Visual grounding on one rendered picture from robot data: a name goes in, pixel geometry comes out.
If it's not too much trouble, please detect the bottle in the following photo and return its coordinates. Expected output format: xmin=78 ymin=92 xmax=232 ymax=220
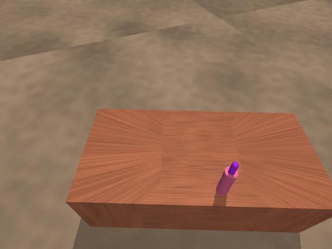
xmin=216 ymin=162 xmax=239 ymax=196

